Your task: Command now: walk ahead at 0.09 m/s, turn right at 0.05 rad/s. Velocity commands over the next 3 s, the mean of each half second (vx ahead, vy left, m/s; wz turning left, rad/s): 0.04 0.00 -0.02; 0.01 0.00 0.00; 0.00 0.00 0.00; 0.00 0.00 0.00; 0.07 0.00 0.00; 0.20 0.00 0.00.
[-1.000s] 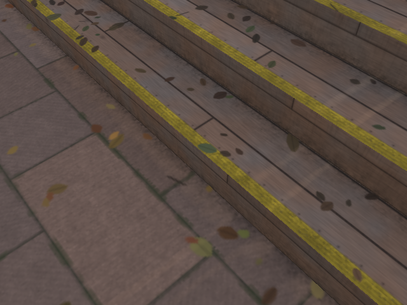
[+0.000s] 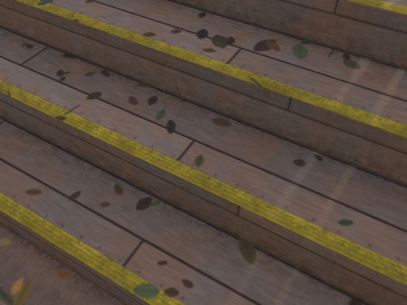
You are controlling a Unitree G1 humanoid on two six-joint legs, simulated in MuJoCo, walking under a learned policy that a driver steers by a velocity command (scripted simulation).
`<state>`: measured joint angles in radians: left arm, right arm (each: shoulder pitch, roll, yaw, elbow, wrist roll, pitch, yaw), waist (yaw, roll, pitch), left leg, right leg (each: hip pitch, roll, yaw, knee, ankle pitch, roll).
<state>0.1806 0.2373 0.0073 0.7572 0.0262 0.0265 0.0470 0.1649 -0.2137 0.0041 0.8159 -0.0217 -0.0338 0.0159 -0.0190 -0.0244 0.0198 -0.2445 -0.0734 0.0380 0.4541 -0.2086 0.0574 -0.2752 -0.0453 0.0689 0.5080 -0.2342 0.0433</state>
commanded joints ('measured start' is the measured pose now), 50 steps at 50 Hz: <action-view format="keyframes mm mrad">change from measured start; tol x2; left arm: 1 6 175 45 -27 0 -4 7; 3 17 92 29 -8 7 -20 -5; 4 21 84 27 6 4 -28 -7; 26 39 88 29 252 -14 -47 -13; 50 110 64 24 367 -24 -30 18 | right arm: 1 83 -101 -18 -19 -5 -8 5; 3 13 -115 -20 -6 2 -4 -5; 23 84 -129 -38 149 14 55 -39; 50 187 -98 -22 214 18 39 -46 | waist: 1 -43 -79 -23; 3 8 -29 0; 6 2 -43 -12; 17 4 17 -36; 50 14 23 42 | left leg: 1 -92 108 -106 -129 -145 -9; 6 0 96 -79 -60 77 -26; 9 45 99 -77 -41 175 -24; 15 96 101 -82 -41 253 -25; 22 114 101 -84 -63 250 -26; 50 56 102 -104 -140 93 -13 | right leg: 1 129 -62 60 -37 123 -69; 2 83 -32 49 -53 51 -62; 3 81 -26 45 -64 59 -46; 10 114 -17 36 -53 240 -29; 16 125 -14 26 -69 278 -32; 37 95 4 -7 -147 84 -11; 50 71 4 -18 -150 42 -1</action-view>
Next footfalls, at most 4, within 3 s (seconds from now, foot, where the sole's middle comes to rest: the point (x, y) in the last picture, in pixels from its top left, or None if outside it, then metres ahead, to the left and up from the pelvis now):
2.68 right None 0.16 -0.13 -0.77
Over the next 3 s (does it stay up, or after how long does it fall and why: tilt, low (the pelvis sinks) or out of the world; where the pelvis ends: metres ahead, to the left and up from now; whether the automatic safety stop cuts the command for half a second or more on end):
stays up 0.15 -0.06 0.00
